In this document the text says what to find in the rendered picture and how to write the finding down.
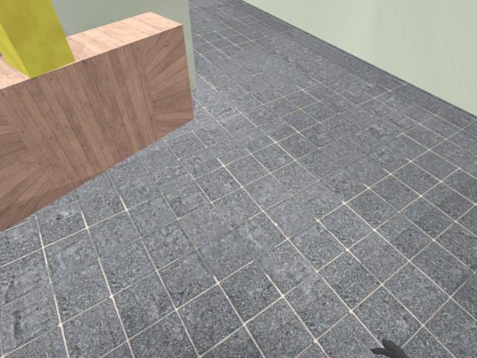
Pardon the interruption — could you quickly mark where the robot right hand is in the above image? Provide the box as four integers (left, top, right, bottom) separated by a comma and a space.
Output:
372, 339, 408, 358

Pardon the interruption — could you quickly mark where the pedestal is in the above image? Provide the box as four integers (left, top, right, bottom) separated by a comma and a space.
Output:
0, 12, 194, 232

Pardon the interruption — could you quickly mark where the carton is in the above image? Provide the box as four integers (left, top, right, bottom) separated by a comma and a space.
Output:
0, 0, 75, 78

